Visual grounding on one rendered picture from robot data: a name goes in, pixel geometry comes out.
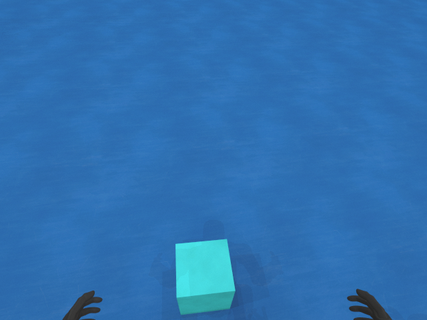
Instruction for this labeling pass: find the robot right hand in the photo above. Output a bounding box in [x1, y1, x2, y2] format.
[347, 289, 392, 320]

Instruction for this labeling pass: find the carton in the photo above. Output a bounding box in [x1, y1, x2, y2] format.
[175, 239, 236, 315]

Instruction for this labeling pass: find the robot left hand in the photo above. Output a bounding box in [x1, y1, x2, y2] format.
[63, 291, 103, 320]

